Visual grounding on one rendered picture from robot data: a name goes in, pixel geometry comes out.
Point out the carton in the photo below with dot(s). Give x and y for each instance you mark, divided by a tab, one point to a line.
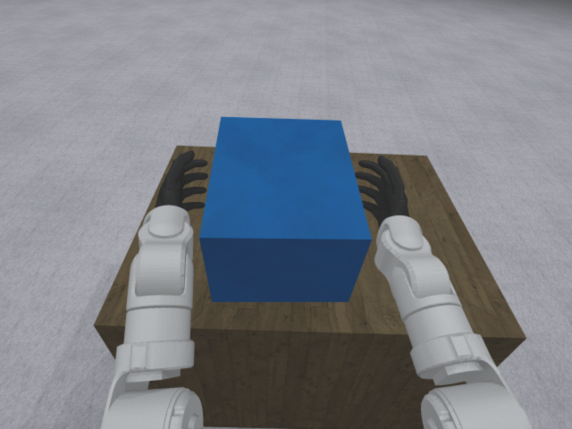
284	220

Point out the robot left hand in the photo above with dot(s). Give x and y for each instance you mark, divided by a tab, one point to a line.
172	192

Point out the robot right hand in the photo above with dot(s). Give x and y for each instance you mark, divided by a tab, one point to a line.
391	198

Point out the robot right upper arm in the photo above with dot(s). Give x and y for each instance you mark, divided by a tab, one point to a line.
482	405

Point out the robot right forearm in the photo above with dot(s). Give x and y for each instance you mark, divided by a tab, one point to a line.
445	348

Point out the robot left forearm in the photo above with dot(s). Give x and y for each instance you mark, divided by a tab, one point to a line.
157	342

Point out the pedestal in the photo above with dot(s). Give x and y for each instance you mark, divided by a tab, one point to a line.
323	365

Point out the robot left upper arm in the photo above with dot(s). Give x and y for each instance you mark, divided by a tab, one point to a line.
168	408

